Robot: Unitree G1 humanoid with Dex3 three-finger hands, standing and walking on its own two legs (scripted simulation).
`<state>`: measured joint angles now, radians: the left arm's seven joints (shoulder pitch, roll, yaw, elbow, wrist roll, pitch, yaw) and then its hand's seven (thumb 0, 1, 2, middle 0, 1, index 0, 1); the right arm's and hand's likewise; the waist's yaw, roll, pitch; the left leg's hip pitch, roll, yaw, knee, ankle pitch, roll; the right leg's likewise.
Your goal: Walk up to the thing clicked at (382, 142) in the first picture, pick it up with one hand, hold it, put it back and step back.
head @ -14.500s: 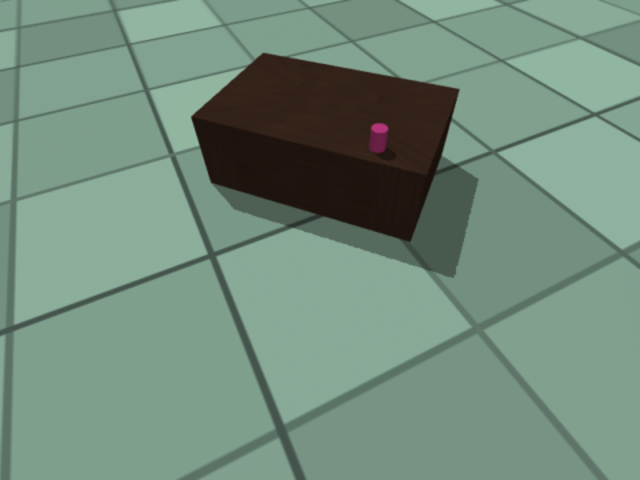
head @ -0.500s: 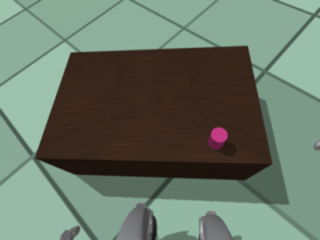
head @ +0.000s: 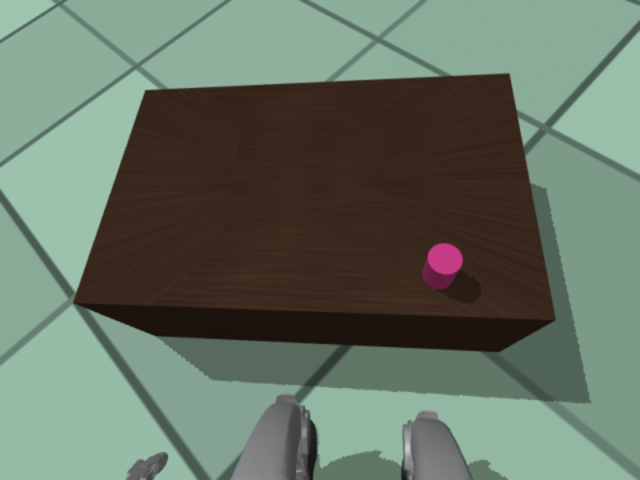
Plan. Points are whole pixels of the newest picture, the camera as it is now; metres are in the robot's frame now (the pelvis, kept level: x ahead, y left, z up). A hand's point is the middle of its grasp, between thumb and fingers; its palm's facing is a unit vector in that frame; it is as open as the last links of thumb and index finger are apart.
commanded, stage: approach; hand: right
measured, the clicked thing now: (441, 267) +0.46 -0.15 -0.28
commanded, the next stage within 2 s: close in in 0.40 s
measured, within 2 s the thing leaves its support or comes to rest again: leaves its support in 1.86 s
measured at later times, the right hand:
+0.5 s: hand (519, 257) +0.46 -0.27 -0.21, palm faces -0.01 +1.00 -0.01, open 17.5 cm
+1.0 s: hand (460, 259) +0.47 -0.18 -0.26, palm faces -0.01 +1.00 -0.01, open 17.0 cm
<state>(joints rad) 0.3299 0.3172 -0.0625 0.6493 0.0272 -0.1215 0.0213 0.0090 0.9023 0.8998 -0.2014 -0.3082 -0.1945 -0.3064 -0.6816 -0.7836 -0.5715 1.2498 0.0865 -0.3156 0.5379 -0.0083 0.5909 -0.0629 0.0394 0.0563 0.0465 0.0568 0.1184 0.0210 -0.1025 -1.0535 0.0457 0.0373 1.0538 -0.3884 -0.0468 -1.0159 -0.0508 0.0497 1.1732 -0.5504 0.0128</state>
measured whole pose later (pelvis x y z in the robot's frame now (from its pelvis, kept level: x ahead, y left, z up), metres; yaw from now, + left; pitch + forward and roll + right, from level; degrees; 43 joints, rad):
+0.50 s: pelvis -0.06 +0.00 -0.23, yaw +1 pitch +35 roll +6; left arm 0.18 0.31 -0.11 0.64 0.09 -0.13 -0.03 0.01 0.89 0.91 -0.19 -0.30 -0.18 -0.30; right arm -0.95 -0.74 -0.64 1.23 0.07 -0.51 0.55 -0.01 0.54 -0.03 0.07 0.04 0.07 0.04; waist 0.20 -0.02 -0.12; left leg -1.97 0.07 0.01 1.91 -0.55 -0.06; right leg -1.93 0.00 0.11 2.06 -0.75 0.02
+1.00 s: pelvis -0.08 +0.00 -0.28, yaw +0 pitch +35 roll +5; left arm 0.26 0.31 -0.05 0.64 0.06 -0.04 -0.05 0.01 0.89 0.90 -0.19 -0.30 -0.19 -0.30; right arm -0.99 -0.52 -0.46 1.10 0.01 -0.41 0.25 -0.01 0.42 -0.03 0.08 0.03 0.07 0.03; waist 0.22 -0.04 -0.14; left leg -2.13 0.08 -0.03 2.05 -0.53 -0.06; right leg -2.08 0.03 0.09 2.19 -0.72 0.02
